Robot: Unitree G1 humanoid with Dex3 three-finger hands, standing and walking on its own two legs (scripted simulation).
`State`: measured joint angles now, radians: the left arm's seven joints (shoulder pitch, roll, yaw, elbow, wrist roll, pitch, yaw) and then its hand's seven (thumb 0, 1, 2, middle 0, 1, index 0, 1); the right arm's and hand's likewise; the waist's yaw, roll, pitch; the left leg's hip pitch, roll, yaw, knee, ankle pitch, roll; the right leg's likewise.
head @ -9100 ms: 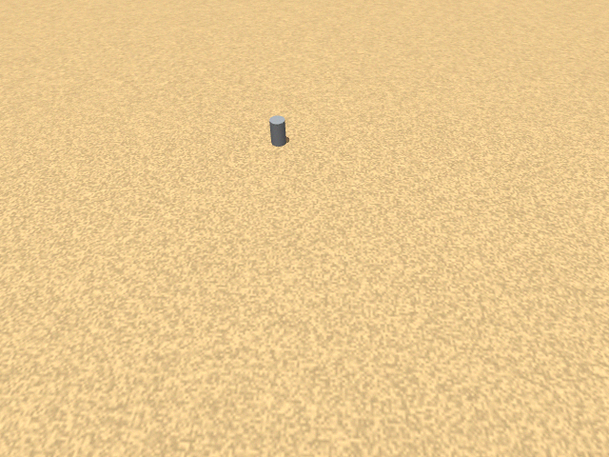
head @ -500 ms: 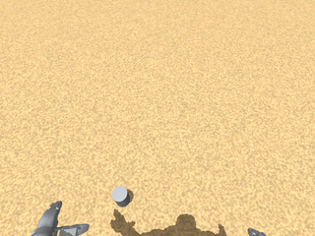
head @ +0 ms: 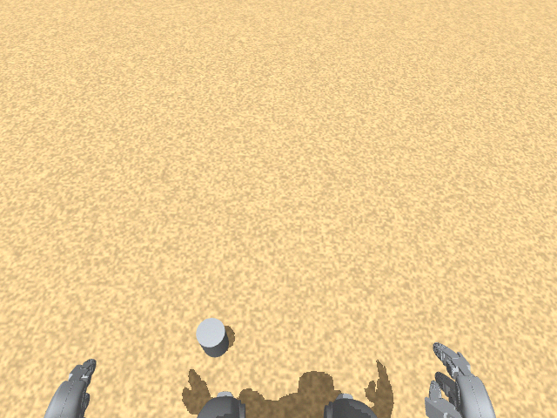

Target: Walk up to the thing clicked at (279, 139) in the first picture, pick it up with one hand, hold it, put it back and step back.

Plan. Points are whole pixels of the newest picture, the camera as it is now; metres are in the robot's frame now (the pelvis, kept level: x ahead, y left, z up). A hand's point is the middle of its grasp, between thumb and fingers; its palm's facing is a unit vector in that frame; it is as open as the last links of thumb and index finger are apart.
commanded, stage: go down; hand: left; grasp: from the side
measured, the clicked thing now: (213, 338) +0.38 +0.20 -0.64
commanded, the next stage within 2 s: none
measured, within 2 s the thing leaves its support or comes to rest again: neither
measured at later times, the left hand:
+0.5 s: hand (110, 370) +0.22 +0.31 -0.20, palm faces +0.10 -0.96 -0.25, open 17.3 cm
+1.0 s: hand (107, 345) +0.27 +0.35 -0.26, palm faces +0.13 -0.98 -0.18, open 17.1 cm
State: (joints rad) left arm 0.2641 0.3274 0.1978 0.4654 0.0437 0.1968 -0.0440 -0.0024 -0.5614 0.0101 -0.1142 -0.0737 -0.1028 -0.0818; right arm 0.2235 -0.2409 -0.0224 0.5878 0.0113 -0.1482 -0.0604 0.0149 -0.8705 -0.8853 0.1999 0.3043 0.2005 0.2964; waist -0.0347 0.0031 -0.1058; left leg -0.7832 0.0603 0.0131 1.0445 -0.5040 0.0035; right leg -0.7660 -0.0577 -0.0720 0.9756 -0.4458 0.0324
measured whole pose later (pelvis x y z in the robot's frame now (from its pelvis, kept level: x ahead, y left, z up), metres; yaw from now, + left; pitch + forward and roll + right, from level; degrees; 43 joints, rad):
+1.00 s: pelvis -0.07 -0.01 -0.23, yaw -2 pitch +32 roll -5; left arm -0.36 0.69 0.67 0.96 -0.14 -0.38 -0.55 -0.01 -0.46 0.08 -0.06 -0.10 -0.06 -0.10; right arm 0.12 -0.33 0.04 0.67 -0.02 -0.18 -0.05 0.01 -0.90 -0.90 0.20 0.30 0.20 0.30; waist -0.06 -0.01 -0.16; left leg -1.83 0.06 -0.07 1.94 -0.68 0.00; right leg -1.80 -0.08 -0.07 1.87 -0.63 0.00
